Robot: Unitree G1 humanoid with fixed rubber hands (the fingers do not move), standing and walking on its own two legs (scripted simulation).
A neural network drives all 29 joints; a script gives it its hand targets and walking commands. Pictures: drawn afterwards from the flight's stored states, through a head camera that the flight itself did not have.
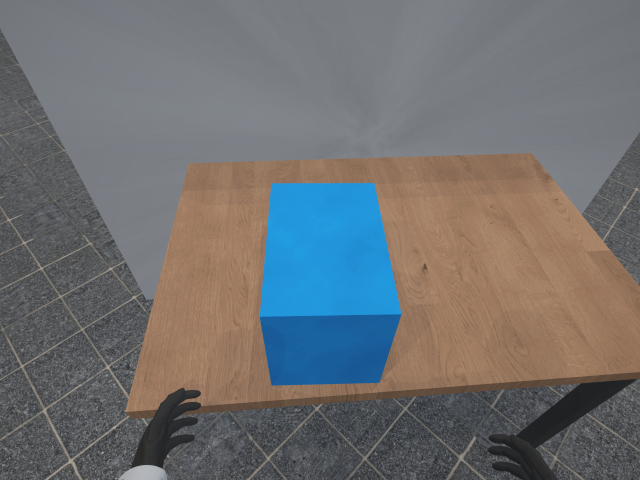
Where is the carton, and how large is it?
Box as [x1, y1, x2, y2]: [260, 183, 400, 385]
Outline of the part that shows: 271,183 260,307 260,320 271,384 273,385 379,382 400,316 400,310 374,184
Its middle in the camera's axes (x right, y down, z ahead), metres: +0.00 +0.07 +0.65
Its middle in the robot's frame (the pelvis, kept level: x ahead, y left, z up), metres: +0.44 +0.03 -0.05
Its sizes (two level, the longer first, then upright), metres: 0.269 0.180 0.210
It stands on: a table, 0.62 m high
